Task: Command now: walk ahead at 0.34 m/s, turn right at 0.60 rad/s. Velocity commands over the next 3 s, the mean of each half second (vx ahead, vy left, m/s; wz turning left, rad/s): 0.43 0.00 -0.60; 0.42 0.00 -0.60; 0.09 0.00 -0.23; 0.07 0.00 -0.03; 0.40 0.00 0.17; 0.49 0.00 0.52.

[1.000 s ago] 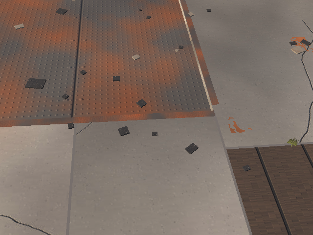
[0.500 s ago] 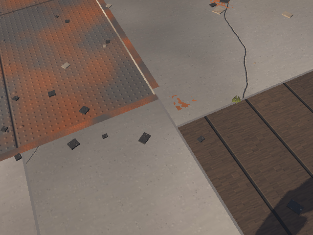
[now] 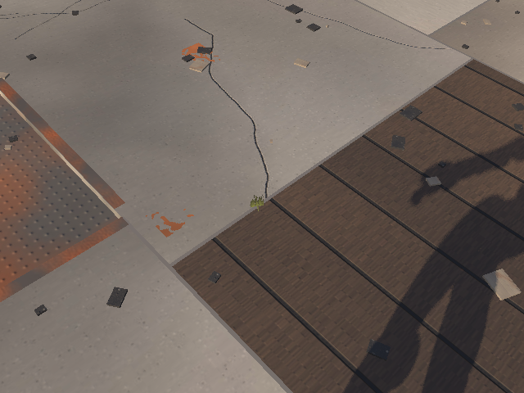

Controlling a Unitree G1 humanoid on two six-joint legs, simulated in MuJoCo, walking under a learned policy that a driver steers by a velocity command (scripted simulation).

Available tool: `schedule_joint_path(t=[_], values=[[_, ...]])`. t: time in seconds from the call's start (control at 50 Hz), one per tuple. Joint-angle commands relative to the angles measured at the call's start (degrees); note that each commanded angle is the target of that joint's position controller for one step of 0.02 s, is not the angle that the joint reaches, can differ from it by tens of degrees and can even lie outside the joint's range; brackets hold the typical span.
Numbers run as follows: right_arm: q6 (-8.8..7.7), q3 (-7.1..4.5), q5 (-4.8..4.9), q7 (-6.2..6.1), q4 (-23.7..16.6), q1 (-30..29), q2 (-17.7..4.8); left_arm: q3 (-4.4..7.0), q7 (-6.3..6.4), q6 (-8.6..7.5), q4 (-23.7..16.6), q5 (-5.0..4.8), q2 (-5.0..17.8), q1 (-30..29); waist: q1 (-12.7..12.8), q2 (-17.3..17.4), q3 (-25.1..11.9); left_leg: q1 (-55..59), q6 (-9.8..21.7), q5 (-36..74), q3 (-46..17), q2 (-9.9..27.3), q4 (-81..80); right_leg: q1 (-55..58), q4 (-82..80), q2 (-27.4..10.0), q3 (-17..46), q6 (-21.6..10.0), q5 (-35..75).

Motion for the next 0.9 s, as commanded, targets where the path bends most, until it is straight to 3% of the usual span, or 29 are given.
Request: schedule_joint_path(t=[0.02, 0.12, 0.22, 0.24, 0.26, 0.28, 0.3, 0.32, 0.34, 0.36, 0.38, 0.4, 0.42, 0.48, 0.54, 0.6, 0.66, 0.72, 0.74, 0.76, 0.78, 0.8, 0.82, 0.84, 0.86, 0.88, 0.9], values=[[-1.43, -2.0, -0.23, -0.3, -3.4, 0.2, -8.6, 0.37, -0.56, -1.7, -6.1, -0.22, 2.4, -7.1, -2.2, 10.0, 4.1, 6.7, 8.6, -7.6, -11.8, 14.2, -14.0, -13.5, -0.6, -3.5, -0.1, 1.5, 5.0], [-1.45, -2.83, 0.32, 0.39, -1.9, 1.3, -11.4, -0.71, -1.86, -2.35, -7.1, -0.23, 0.5, -10.6, -3.3, 10.0, 5.3, 6.6, 8.6, 0.6, -3.8, 15.3, -14.5, -7.9, -14.8, -5.3, -2.9, 1.4, 8.2], [-0.89, -3.67, 2.23, 1.34, -0.3, 2.0, -13.6, -0.82, -3.13, -2.27, -7.7, -0.57, 1.2, -11.4, -2.6, 9.7, 6.6, 6.7, 7.1, 4.9, 1.2, 17.4, -11.8, 1.0, -24.5, -4.5, -7.3, -3.0, 3.0], [-0.61, -3.83, 2.51, 1.41, -0.1, 1.4, -14.3, -0.37, -3.17, -2.21, -7.5, -0.44, 2.0, -9.6, -0.9, 9.9, 5.5, 6.8, 6.5, 13.0, 2.5, 17.5, -8.4, 5.0, -26.5, -2.9, -8.9, -4.4, 1.6], [-0.31, -3.79, 2.75, 1.35, 0.0, 0.3, -14.5, 0.64, -3.08, -2.15, -6.1, -0.28, 3.2, -4.4, 2.8, 9.0, 2.4, 5.6, 5.1, 25.3, 5.7, 16.3, -0.3, 13.6, -30.5, -0.1, -11.0, -6.0, 3.6], [-0.31, -2.99, 2.51, 1.23, 0.2, 1.9, -12.3, 2.74, -2.52, -1.87, -2.9, -0.41, 6.8, 5.0, 6.8, 5.9, -3.7, 1.7, 3.1, 34.3, 9.9, 13.0, 13.7, 28.1, -32.5, 3.3, -11.7, -8.1, 5.1], [-0.66, -1.42, 0.4, 1.13, -1.6, 2.6, -8.6, 4.52, -1.42, -1.43, -1.4, -1.13, 11.8, 15.4, 10.8, -2.9, -9.7, -13.4, -0.3, 15.3, 10.8, 10.2, 34.3, 45.1, -34.3, -6.1, 4.0, -12.1, 2.0], [-2.39, 0.58, -0.8, 1.24, -6.2, 3.4, -2.9, 4.54, -1.47, -2.46, -2.9, -1.1, 18.0, 13.5, 5.3, -17.7, -15.4, -34.4, -3.2, -19.9, 1.5, -1.2, 51.5, 55.0, -45.3, -19.0, 40.0, -22.6, -13.6], [-3.84, -0.8, 1.89, 1.52, -6.3, -3.1, -9.7, 2.85, -2.05, -3.82, -3.5, -0.76, 11.8, 13.2, 9.5, -7.2, -13.9, -40.1, -2.2, -15.6, -6.4, 0.8, 56.3, 53.3, -50.7, -20.3, 41.2, -21.5, -14.9], [-4.66, -1.14, 3.02, 1.84, -7.0, -5.3, -11.0, 1.75, -2.13, -4.57, -2.6, -0.19, 9.0, 11.3, 8.1, -6.2, -7.5, -42.6, -0.4, -10.0, -5.6, 3.1, 54.9, 48.2, -49.8, -19.3, 33.5, -20.0, -9.3], [-5.01, -0.85, 1.73, 1.5, -6.2, -5.0, -10.3, 1.14, -2.12, -4.78, -2.9, -0.11, 7.4, 8.1, 5.9, -1.5, -4.6, -39.2, 0.1, -5.4, -5.5, 5.5, 50.8, 41.2, -48.8, -16.7, 27.1, -18.4, -2.7], [-4.97, -1.02, 0.2, 1.32, -5.6, -4.7, -10.2, 0.63, -1.95, -4.63, -3.4, 0.15, 6.1, 4.5, 3.7, -0.7, -2.2, -35.4, -0.3, -2.1, -5.7, 6.8, 46.0, 34.8, -49.0, -14.1, 21.8, -17.3, 3.2], [-4.49, -1.12, -0.07, 1.56, -5.1, -3.9, -10.0, 0.16, -1.63, -4.6, -3.9, 0.88, 5.3, 2.2, 1.9, -2.0, -1.2, -31.9, -0.5, 0.3, -5.9, 7.5, 44.0, 30.5, -50.4, -12.2, 18.9, -16.9, 6.8], [-3.07, -0.77, -0.7, 1.85, -4.3, -4.0, -8.4, 0.1, -0.59, -5.17, -2.5, 0.69, 5.5, 1.7, 0.6, -1.2, 0.0, -29.7, -3.0, 4.5, -4.1, 5.9, 38.3, 25.6, -52.0, -10.1, 13.9, -17.6, 18.1], [-2.94, 0.21, -0.77, 1.87, -6.3, -11.3, -6.2, 0.34, 0.39, -5.08, 0.0, 0.08, 6.3, 4.7, 2.6, -0.8, 2.3, -29.7, -4.4, 13.9, -3.6, 3.7, 25.2, 24.0, -51.6, -7.7, 10.4, -15.8, 21.6], [-3.54, 1.0, 0.01, 2.82, -7.9, -18.8, -4.6, 0.64, 0.93, -4.74, 1.9, -0.42, 7.0, 7.8, 5.4, -1.9, 3.4, -24.9, -4.2, 21.2, -2.8, 0.6, 13.0, 22.7, -51.0, -6.4, 10.1, -13.9, 18.1], [-4.17, 0.62, 0.66, 3.65, -9.0, -22.1, -6.0, 0.75, 1.21, -4.37, 3.8, -0.97, 7.0, 10.4, 6.2, -2.1, 3.9, -22.5, -2.8, 22.4, -4.6, -0.5, 7.1, 25.9, -48.6, -8.3, 14.1, -13.3, 15.7], [-4.55, -0.22, 0.73, 3.77, -8.7, -20.0, -7.7, 1.08, 1.68, -3.5, 4.7, -0.77, 7.0, 10.1, 4.5, -3.8, 3.5, -19.7, -0.8, 16.2, -5.7, -0.5, 5.2, 30.9, -44.2, -10.4, 17.8, -11.9, 19.6], [-4.68, -0.69, 0.68, 3.54, -8.2, -17.4, -8.4, 1.2, 1.65, -3.17, 4.6, -0.61, 7.0, 9.7, 3.2, -4.7, 2.4, -15.9, 0.2, 13.1, -4.8, -1.1, 4.9, 31.5, -41.6, -10.1, 18.3, -11.3, 24.5], [-4.87, -1.61, 0.46, 3.1, -7.0, -11.5, -9.7, 0.87, 1.44, -3.01, 4.2, -0.43, 6.0, 8.7, 0.1, -4.5, -1.2, -7.1, 1.8, 13.6, -3.2, -1.6, 2.9, 30.9, -35.6, -7.6, 17.0, -10.0, 31.3], [-4.98, -2.36, -0.32, 2.64, -6.2, -3.0, -11.7, -0.05, 1.07, -2.96, 2.9, 0.27, 3.9, 7.3, -4.1, -2.9, -9.5, 8.7, 5.1, 13.8, -7.5, 4.0, 5.5, 24.9, -23.0, -4.4, 15.1, -8.2, 28.2], [-4.46, -3.44, -1.2, 2.21, -5.2, 4.4, -16.1, -1.49, 0.97, -3.28, 2.3, 0.25, -1.1, 15.0, -2.7, 10.4, -20.2, 32.1, 12.9, 7.6, -27.6, 18.2, 6.1, 6.5, -1.5, 3.4, 9.1, -3.9, 4.2], [-3.88, -2.92, -0.3, 2.84, -4.4, 4.9, -13.7, -1.78, 0.92, -3.7, 1.8, -1.02, 0.9, 17.7, -1.5, 21.7, -23.7, 35.7, 16.8, -0.3, -47.1, 25.3, -1.8, -4.6, 10.1, 4.6, 7.7, -2.0, -17.9], [-3.37, -1.7, 0.05, 2.36, -5.9, 0.9, -8.9, -0.14, 1.08, -3.39, 2.2, -1.67, 6.5, 12.8, -2.3, 13.2, -14.1, 27.5, 14.4, 0.4, -40.0, 23.4, -3.1, -7.8, 14.5, 0.8, 8.0, -1.0, -14.3], [-2.71, -0.98, -0.22, 1.94, -6.4, -2.7, -6.9, 0.39, 1.26, -2.9, 1.1, -1.13, 8.1, 7.3, -2.1, 7.5, -7.3, 18.3, 12.6, 10.9, -29.3, 21.2, -2.8, -6.6, 14.0, -1.2, 5.2, -0.3, -10.5], [-2.4, -0.48, -0.45, 1.93, -6.0, -5.2, -5.7, 0.66, 1.4, -2.45, 0.2, -0.28, 7.6, 4.7, -0.6, 5.0, -2.7, 10.1, 12.0, 23.4, -21.4, 18.5, -3.1, -4.5, 11.9, -2.6, 3.8, 0.4, -9.2], [-2.49, -0.29, -0.72, 1.94, -5.5, -6.6, -5.2, 0.95, 1.4, -1.88, -0.1, 0.04, 6.7, 4.9, 1.3, 6.2, -1.2, 4.9, 11.3, 30.3, -16.2, 16.6, -3.5, -1.7, 9.2, -4.3, 3.4, 0.5, -8.4]])
Next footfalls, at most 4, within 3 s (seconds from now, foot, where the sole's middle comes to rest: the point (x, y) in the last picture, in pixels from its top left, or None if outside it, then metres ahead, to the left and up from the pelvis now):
0.28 right None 0.21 -0.20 -0.78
0.78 left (303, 366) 0.59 -0.13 -0.78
1.22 right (410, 379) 0.55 -0.41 -0.78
1.52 left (318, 335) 0.67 -0.18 -0.78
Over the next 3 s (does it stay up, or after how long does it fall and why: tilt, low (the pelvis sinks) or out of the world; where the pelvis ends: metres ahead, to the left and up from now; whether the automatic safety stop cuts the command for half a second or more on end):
stays up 1.02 -0.58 -0.01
